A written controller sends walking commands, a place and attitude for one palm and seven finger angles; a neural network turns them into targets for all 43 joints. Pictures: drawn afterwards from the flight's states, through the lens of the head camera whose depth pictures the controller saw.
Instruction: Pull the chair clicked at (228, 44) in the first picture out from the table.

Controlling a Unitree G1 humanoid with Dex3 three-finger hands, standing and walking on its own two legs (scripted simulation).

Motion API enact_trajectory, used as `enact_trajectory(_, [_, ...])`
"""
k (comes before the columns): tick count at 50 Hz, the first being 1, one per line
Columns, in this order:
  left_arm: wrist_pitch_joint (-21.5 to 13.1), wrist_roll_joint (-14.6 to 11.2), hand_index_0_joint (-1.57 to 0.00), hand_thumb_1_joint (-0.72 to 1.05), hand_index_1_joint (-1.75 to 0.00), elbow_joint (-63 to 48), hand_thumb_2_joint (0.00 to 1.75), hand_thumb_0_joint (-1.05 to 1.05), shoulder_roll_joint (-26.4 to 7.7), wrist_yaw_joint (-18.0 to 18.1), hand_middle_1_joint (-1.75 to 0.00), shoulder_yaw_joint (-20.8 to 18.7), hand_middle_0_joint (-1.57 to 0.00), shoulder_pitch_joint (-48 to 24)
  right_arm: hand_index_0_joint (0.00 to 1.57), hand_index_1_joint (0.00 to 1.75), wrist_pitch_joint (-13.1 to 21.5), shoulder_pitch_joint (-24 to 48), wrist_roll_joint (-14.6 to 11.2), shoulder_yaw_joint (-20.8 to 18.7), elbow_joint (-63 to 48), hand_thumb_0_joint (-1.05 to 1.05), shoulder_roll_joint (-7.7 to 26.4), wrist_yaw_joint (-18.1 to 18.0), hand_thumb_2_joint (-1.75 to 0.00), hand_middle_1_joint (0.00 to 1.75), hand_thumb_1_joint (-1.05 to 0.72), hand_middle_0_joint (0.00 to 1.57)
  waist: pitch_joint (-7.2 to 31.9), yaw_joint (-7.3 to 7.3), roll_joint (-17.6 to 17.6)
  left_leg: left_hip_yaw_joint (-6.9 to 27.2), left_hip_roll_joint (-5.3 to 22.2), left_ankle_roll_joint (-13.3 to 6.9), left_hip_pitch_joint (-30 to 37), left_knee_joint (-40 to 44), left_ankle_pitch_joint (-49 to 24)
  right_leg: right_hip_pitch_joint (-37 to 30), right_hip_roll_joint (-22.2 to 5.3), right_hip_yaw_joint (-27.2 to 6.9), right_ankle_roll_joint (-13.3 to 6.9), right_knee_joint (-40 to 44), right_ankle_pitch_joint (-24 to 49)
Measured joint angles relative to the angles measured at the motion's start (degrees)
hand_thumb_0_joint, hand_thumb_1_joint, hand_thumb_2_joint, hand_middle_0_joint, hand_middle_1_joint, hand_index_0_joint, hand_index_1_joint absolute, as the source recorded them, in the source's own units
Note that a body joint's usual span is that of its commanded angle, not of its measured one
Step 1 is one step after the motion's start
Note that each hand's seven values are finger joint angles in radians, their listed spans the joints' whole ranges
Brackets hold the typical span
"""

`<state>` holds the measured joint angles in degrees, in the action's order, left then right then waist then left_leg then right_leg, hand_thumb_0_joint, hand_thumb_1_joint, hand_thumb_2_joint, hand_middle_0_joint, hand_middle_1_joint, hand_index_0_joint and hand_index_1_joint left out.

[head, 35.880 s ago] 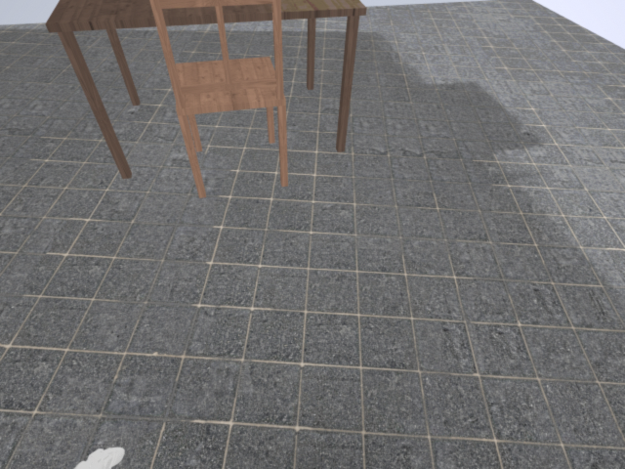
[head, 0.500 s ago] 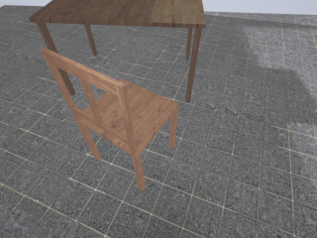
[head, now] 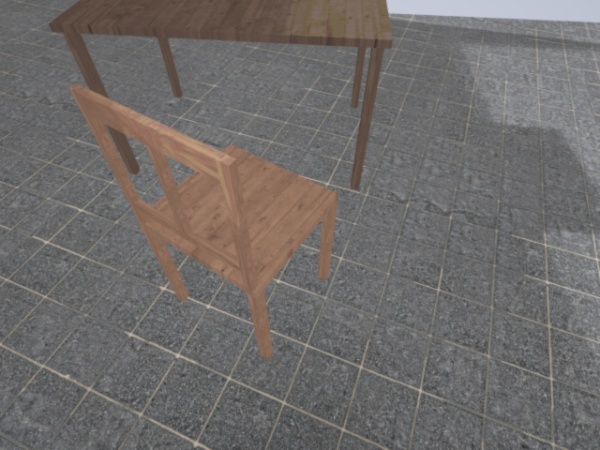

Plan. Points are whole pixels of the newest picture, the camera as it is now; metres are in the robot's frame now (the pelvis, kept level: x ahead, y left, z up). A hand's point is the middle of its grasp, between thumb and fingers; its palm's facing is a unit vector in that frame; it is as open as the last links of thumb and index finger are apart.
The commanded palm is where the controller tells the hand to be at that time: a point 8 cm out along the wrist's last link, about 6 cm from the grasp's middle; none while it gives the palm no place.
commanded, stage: look to check the result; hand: left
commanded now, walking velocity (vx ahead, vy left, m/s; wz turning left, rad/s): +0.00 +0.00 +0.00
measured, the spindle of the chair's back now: (171, 192) +0.62 +0.32 -0.10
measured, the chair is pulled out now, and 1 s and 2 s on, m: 0.56 0.56 0.56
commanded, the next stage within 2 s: stand and wait in 0.36 s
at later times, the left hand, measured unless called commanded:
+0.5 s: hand out of the picture +0.00 +0.17 -0.17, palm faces +0.02 -0.98 -0.19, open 7.3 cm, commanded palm none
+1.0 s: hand out of the picture +0.00 +0.16 -0.17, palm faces +0.02 -0.98 -0.18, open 7.4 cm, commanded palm none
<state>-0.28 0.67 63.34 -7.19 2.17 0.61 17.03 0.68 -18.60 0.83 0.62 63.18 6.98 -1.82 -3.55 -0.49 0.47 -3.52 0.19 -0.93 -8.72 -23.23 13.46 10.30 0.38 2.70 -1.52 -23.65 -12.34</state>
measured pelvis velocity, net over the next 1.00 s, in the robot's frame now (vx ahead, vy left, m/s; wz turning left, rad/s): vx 0.01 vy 0.00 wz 0.00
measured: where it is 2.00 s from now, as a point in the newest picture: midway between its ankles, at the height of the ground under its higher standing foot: outside the picture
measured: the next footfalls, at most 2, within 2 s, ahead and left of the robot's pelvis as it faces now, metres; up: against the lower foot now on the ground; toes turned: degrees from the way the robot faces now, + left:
none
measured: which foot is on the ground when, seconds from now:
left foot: down 0.00-1.00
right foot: down 0.00-1.00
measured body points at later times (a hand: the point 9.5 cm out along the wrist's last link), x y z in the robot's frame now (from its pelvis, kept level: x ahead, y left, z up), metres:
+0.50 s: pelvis +0.01 +0.00 +0.00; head +0.03 +0.00 +0.45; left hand +0.00 +0.22 -0.16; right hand -0.01 -0.21 -0.16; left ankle -0.01 +0.11 -0.74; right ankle +0.01 -0.10 -0.74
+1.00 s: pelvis +0.01 +0.00 +0.00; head +0.03 +0.00 +0.45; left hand +0.00 +0.22 -0.16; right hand -0.01 -0.21 -0.16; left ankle -0.01 +0.11 -0.74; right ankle +0.01 -0.10 -0.74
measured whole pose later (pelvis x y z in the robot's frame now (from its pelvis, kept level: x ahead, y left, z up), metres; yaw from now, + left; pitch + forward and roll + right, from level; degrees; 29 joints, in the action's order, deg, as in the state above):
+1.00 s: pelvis +0.01 +0.00 +0.00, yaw +0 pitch -1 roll +0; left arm -0.4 0.6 63.4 -7.3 2.2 0.5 17.2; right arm 1.0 -18.7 0.7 0.8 64.0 7.1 -2.1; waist -3.4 -0.6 0.4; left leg -3.5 -0.1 -1.0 -7.0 -22.2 14.2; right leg 8.9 0.1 2.7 -1.3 -23.5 -13.6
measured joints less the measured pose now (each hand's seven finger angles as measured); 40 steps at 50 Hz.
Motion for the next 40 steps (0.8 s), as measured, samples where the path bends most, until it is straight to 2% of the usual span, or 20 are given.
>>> enact_trajectory(40, [-0.04, -0.1, -0.2, 0.91, -0.3, -0.07, 0.89, 0.01, -0.29, -0.01, -0.29, -0.13, -0.2, -0.1, 0.2, 0.3, 0.25, 0.03, -0.12, 0.22, 0.61, 0.0, 0.12, -0.19, -0.9, 0.3, -0.9, 0.2, 0.04, 0.01, -0.06, 0.1, -0.33, -0.13, 1.45, 0.79, 0.67, -1.26, -0.28, 0.03, 0.23, 0.23, -1.01])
